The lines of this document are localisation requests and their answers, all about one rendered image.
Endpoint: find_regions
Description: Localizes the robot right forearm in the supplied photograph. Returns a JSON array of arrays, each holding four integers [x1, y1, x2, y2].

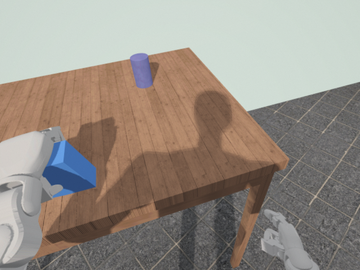
[[284, 248, 320, 270]]

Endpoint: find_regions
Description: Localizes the robot left hand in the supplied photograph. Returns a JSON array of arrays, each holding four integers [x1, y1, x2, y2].
[[0, 126, 66, 203]]

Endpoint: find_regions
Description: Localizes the robot right hand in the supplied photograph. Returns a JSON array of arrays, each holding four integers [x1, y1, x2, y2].
[[261, 209, 304, 261]]

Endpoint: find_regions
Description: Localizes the robot left forearm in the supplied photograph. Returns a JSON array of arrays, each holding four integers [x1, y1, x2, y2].
[[0, 175, 43, 270]]

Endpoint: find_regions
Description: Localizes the sponge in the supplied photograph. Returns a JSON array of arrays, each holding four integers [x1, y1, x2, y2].
[[42, 140, 96, 198]]

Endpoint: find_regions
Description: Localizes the table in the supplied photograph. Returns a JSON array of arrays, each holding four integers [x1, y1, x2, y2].
[[0, 47, 290, 268]]

